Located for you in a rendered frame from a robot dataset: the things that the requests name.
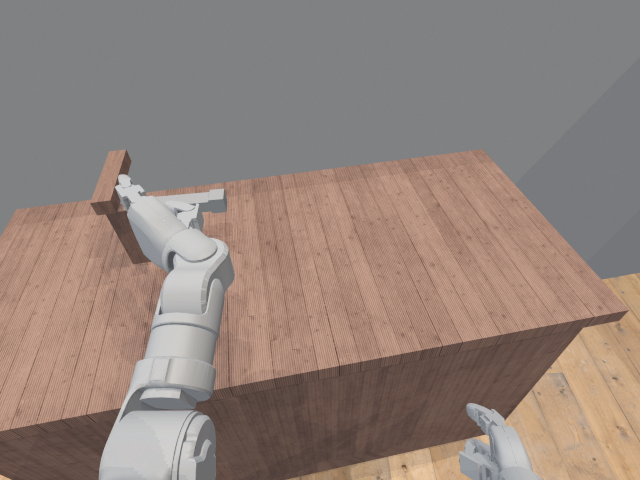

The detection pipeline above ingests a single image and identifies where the robot left upper arm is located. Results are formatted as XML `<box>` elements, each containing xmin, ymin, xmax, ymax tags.
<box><xmin>100</xmin><ymin>410</ymin><xmax>216</xmax><ymax>480</ymax></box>

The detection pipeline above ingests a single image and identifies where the right robot hand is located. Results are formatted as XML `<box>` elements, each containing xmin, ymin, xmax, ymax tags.
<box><xmin>459</xmin><ymin>403</ymin><xmax>533</xmax><ymax>480</ymax></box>

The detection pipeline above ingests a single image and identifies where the counter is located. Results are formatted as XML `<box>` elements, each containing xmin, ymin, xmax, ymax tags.
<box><xmin>0</xmin><ymin>149</ymin><xmax>629</xmax><ymax>480</ymax></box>

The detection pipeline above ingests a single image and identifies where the tap lever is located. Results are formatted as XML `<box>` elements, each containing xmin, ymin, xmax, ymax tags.
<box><xmin>118</xmin><ymin>189</ymin><xmax>227</xmax><ymax>213</ymax></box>

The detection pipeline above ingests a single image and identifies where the left robot hand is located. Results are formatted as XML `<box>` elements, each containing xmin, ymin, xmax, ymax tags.
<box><xmin>115</xmin><ymin>174</ymin><xmax>204</xmax><ymax>270</ymax></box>

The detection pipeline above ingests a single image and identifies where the robot left forearm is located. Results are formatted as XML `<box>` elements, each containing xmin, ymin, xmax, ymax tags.
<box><xmin>99</xmin><ymin>228</ymin><xmax>235</xmax><ymax>480</ymax></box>

